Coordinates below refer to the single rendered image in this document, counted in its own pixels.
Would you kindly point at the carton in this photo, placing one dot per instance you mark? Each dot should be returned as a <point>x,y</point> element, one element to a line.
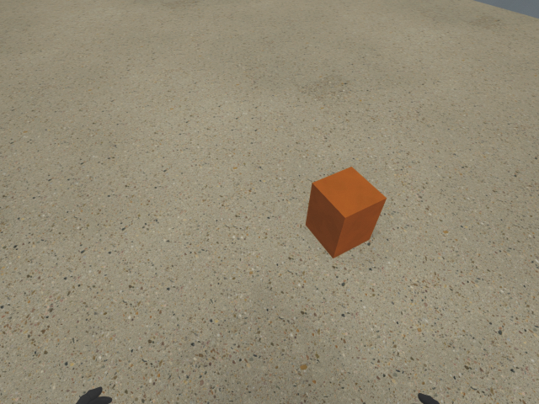
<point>343,211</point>

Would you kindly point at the robot left hand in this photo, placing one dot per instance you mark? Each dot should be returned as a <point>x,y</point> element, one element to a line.
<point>92,397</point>

